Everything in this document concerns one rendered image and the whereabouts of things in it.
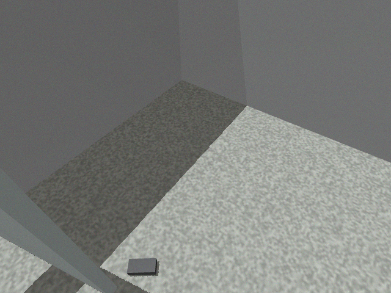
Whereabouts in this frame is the small box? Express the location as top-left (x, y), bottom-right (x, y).
top-left (127, 258), bottom-right (157, 275)

